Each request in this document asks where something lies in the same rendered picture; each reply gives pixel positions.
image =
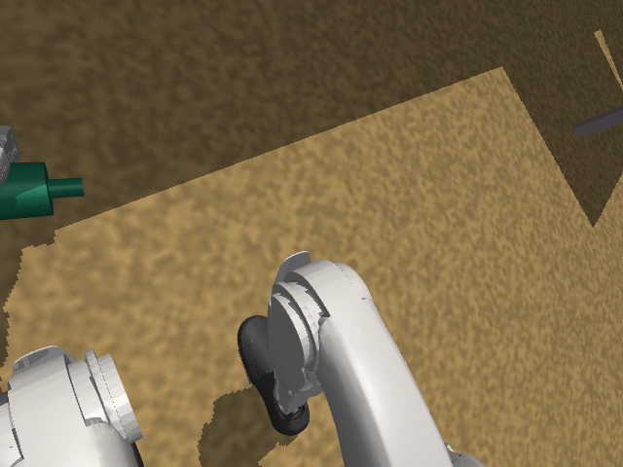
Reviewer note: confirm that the right robot foot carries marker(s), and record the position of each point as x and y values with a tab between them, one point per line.
252	345

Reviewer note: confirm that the left robot hand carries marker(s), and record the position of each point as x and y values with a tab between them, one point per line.
9	152

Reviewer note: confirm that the right robot hand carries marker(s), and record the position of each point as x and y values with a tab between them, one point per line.
464	459

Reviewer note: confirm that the bottle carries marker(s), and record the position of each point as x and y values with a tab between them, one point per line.
28	191

